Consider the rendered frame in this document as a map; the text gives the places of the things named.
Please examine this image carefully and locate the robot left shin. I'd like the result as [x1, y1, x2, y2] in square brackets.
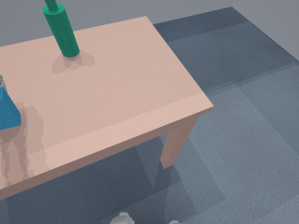
[119, 212, 130, 217]

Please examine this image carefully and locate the table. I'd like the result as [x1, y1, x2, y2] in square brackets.
[0, 16, 214, 201]

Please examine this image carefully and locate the sponge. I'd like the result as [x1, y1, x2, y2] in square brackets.
[0, 87, 21, 131]

